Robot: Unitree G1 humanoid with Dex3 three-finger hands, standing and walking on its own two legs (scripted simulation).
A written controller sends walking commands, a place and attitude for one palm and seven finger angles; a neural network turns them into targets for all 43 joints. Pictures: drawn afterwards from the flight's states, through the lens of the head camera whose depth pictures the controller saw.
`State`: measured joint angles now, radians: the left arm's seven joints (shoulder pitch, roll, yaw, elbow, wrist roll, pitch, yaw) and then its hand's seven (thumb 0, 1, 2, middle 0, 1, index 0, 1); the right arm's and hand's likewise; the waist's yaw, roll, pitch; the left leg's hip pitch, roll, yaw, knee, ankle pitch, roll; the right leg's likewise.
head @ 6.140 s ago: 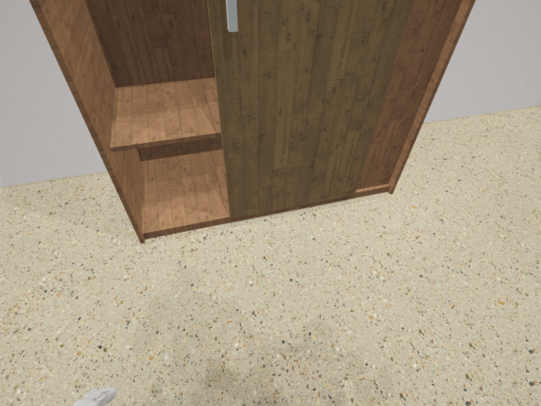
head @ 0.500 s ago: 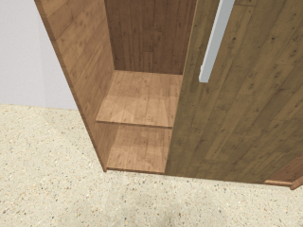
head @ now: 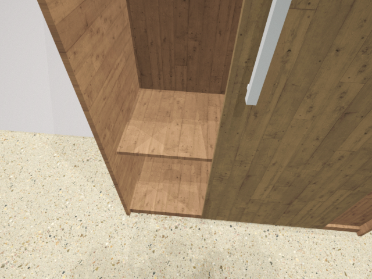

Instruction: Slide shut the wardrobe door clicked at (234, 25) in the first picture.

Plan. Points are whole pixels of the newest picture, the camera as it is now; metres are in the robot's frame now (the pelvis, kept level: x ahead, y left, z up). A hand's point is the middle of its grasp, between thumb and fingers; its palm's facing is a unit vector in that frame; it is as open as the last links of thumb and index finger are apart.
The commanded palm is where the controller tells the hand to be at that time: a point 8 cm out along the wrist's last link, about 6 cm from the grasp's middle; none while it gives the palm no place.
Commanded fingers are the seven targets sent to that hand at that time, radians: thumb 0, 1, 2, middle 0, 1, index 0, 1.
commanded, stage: look again from close up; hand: right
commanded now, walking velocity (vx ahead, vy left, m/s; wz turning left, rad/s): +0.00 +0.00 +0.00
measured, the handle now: (265, 43) +0.51 -0.12 +0.27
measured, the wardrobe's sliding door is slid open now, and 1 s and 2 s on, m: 0.40 0.40 0.40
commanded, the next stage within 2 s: shuffle to correct the standing spot in 0.96 s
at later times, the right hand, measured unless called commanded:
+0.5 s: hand out of the picture -0.01 -0.23 -0.18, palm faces -0.02 +0.98 -0.19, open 7.3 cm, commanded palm none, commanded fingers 0.00 -0.90 -0.90 0.20 0.30 0.20 0.30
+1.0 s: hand out of the picture -0.05 -0.22 -0.18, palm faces -0.02 +0.98 -0.17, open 7.3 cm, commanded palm none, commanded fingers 0.00 -0.90 -0.90 0.20 0.30 0.20 0.30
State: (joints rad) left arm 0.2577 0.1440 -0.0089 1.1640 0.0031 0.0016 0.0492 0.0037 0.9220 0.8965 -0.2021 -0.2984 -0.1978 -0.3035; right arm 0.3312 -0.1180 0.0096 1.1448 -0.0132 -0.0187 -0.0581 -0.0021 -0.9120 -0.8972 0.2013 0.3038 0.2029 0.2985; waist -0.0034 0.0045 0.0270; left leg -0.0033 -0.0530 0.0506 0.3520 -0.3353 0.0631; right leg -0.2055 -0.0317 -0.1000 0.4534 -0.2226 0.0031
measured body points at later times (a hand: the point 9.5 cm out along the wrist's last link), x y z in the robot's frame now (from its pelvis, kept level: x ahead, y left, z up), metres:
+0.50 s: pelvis -0.02 -0.05 -0.01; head -0.01 -0.06 +0.44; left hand -0.02 +0.18 -0.16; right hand -0.01 -0.28 -0.17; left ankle -0.09 +0.06 -0.74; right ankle +0.01 -0.13 -0.74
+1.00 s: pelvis -0.03 -0.06 +0.00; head -0.01 -0.06 +0.45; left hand +0.00 +0.17 -0.16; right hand -0.05 -0.28 -0.17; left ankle -0.09 +0.06 -0.74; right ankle +0.01 -0.13 -0.74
